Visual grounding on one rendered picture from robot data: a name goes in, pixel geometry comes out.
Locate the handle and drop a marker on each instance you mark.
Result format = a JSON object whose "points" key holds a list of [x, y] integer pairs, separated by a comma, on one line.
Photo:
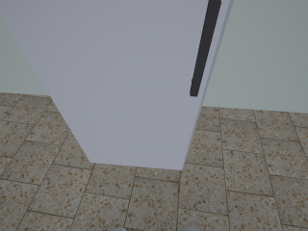
{"points": [[209, 26]]}

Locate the fridge door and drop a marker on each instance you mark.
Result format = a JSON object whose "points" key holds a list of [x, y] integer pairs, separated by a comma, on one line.
{"points": [[119, 71]]}

